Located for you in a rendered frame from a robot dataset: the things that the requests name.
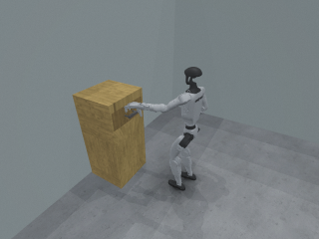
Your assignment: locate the right robot upper arm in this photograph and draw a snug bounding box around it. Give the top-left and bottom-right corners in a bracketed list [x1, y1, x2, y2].
[198, 87, 208, 112]

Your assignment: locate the left robot upper arm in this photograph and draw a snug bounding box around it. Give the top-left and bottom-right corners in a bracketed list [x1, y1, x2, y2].
[161, 94, 191, 114]

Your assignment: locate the robot left hand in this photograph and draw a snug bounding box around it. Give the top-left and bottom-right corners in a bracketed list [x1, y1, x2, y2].
[124, 102, 143, 117]

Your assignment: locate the robot left forearm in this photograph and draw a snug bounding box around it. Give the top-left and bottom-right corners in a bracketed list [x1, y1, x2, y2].
[138, 103, 165, 113]

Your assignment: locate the handle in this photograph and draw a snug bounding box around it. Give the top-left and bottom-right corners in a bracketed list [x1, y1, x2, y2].
[125, 110, 138, 119]

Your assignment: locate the robot left shin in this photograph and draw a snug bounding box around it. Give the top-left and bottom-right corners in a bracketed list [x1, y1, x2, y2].
[169, 159, 181, 186]

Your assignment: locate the cabinet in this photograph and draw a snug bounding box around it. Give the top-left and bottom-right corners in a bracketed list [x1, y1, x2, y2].
[72, 80, 147, 189]

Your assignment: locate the drawer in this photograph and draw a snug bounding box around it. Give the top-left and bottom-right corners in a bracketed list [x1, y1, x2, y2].
[112, 97, 142, 131]

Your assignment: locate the robot torso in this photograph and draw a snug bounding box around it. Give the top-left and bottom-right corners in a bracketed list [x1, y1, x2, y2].
[180, 90, 203, 141]

